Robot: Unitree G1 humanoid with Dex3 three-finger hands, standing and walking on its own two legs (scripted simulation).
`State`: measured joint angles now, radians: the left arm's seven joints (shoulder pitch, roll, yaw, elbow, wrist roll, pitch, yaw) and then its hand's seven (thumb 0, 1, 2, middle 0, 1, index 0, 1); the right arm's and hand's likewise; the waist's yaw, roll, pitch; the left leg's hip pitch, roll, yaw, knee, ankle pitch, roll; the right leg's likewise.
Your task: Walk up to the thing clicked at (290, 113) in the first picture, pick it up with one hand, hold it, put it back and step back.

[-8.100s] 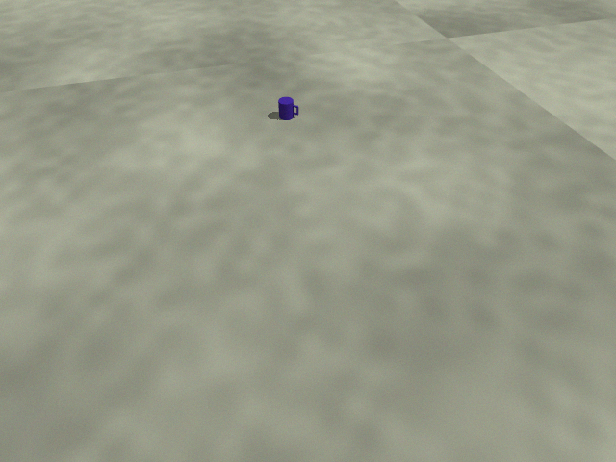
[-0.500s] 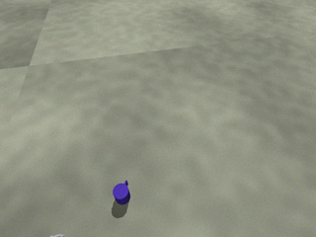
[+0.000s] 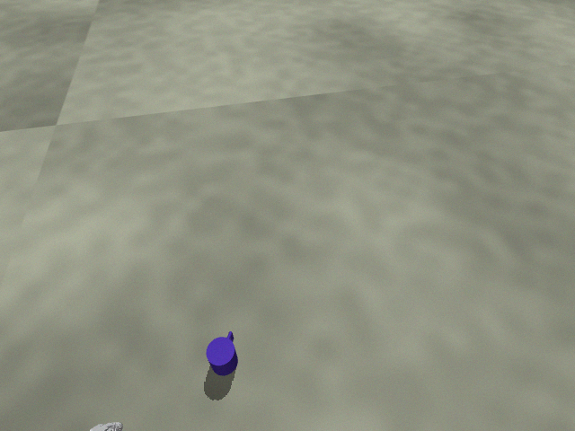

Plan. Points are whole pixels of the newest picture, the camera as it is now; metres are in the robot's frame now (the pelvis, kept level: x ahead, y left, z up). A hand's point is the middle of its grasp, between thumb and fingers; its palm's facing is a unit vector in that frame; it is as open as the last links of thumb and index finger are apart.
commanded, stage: walk up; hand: left
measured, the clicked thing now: (224, 351) +0.48 +0.21 -0.72
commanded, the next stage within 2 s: stand in 0.54 s
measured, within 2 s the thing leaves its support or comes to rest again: neither
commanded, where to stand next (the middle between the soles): +0.07 +0.00 m, yaw +0 degrees
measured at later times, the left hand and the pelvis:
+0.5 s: hand out of the picture +0.08 +0.26 -0.15, palm faces +0.02 -0.95 -0.32, open 7.4 cm; pelvis +0.00 +0.01 +0.00, yaw +0 degrees
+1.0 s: hand out of the picture +0.07 +0.26 -0.15, palm faces -0.01 -0.94 -0.34, open 7.4 cm; pelvis -0.01 +0.01 +0.01, yaw +1 degrees
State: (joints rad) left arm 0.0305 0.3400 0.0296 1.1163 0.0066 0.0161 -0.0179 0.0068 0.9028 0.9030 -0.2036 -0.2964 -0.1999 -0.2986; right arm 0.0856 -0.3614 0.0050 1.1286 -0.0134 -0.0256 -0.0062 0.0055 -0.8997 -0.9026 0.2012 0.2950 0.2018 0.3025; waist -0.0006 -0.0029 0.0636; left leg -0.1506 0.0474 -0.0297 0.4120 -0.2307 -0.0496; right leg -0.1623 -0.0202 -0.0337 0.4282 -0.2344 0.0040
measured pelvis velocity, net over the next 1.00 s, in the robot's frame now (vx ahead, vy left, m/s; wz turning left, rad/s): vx -0.01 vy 0.01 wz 0.01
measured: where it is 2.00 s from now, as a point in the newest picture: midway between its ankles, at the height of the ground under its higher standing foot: outside the picture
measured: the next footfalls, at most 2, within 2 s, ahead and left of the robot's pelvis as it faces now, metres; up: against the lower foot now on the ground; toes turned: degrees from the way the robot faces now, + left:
none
